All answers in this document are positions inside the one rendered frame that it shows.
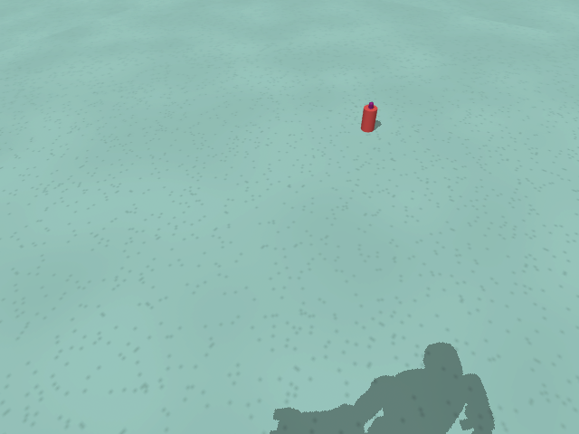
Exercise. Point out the bottle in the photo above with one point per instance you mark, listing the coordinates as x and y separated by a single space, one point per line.
369 116

